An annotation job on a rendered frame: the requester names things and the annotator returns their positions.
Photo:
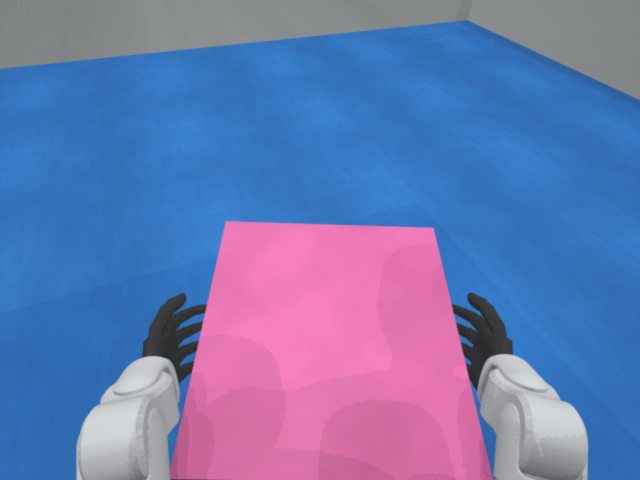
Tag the robot right hand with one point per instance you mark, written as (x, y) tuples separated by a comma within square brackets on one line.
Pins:
[(490, 340)]

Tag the robot right forearm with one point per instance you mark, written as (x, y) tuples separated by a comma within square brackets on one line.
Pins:
[(538, 437)]

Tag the robot left hand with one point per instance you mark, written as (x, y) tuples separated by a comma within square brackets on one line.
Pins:
[(163, 339)]

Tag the carton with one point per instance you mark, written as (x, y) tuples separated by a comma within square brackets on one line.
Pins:
[(329, 352)]

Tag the robot left forearm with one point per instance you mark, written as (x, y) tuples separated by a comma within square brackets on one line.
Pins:
[(125, 437)]

